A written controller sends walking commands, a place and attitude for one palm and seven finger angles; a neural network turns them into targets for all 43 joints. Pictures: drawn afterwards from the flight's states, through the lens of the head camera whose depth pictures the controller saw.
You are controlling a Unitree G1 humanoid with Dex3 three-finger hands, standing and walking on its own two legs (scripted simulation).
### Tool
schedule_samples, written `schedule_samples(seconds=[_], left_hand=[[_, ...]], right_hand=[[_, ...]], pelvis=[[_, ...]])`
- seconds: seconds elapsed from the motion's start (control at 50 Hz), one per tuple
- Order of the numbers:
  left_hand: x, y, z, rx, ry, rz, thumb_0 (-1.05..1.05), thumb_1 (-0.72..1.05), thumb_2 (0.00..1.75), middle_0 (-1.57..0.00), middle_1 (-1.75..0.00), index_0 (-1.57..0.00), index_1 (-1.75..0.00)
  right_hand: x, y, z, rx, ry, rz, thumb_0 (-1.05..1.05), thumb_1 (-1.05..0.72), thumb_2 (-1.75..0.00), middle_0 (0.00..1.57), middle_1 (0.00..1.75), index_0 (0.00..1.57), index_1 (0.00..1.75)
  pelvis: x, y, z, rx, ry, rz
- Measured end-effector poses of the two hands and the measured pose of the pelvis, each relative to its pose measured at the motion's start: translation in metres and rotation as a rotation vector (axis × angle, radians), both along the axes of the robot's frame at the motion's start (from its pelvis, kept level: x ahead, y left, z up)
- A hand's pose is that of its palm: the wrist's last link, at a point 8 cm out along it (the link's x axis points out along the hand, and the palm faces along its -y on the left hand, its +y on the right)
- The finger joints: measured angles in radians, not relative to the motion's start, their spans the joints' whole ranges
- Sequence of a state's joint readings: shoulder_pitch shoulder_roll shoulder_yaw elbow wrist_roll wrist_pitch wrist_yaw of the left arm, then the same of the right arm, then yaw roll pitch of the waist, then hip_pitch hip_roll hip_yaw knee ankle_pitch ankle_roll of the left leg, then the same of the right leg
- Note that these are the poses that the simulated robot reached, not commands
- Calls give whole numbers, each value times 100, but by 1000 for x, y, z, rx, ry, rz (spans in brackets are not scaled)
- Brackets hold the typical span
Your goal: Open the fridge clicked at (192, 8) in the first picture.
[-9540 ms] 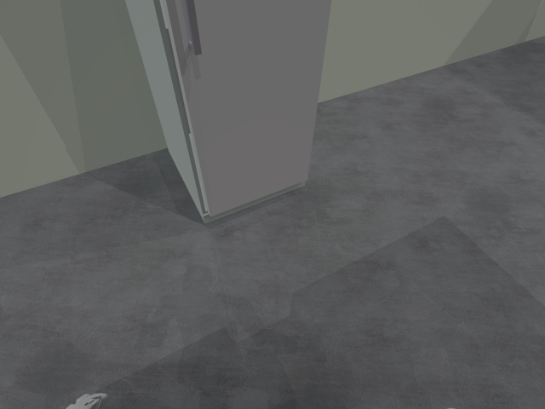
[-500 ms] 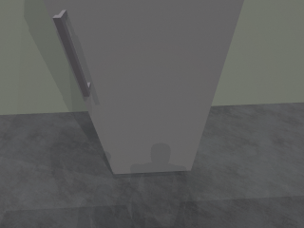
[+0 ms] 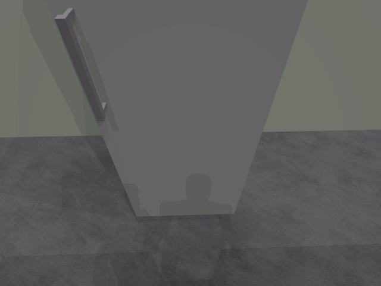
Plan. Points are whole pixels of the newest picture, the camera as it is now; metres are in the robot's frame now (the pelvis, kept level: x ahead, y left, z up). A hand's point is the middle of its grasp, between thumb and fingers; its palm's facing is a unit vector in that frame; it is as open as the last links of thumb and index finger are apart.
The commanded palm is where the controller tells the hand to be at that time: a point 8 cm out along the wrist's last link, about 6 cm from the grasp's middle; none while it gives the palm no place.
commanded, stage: come to a stop and stand still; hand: left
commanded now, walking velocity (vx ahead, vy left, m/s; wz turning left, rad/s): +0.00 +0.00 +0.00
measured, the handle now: (87, 72) +0.51 +0.27 +0.18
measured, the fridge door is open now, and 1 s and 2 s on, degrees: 0 0 0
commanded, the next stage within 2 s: look again from close up in 0.04 s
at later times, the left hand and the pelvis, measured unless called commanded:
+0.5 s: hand out of the picture +0.03 +0.19 -0.17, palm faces +0.01 -0.97 -0.23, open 7.4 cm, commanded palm none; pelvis +0.00 -0.01 +0.00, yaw +0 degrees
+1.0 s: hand out of the picture +0.02 +0.18 -0.17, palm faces +0.03 -0.98 -0.21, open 7.4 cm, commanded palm none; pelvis +0.00 -0.01 +0.00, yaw +1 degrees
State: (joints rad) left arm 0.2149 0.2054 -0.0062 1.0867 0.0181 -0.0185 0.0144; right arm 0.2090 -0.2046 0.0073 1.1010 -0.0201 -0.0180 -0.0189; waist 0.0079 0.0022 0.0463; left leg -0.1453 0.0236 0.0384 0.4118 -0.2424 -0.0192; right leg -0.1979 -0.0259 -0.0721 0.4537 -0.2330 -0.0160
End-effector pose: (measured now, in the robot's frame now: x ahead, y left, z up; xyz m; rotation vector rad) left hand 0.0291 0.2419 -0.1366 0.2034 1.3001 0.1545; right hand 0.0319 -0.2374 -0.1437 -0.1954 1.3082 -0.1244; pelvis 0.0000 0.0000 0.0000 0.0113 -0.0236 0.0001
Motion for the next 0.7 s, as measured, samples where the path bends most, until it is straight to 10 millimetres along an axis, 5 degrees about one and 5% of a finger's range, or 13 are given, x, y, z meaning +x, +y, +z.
schedule_samples(seconds=[0.7], left_hand=[[-10,-11,-3,-15,27,23,0,90,89,-20,-30,-20,-30]], right_hand=[[-12,-3,1,2,50,-4,0,-90,-90,20,30,20,29]], pelvis=[[3,-9,1,-3,0,7]])
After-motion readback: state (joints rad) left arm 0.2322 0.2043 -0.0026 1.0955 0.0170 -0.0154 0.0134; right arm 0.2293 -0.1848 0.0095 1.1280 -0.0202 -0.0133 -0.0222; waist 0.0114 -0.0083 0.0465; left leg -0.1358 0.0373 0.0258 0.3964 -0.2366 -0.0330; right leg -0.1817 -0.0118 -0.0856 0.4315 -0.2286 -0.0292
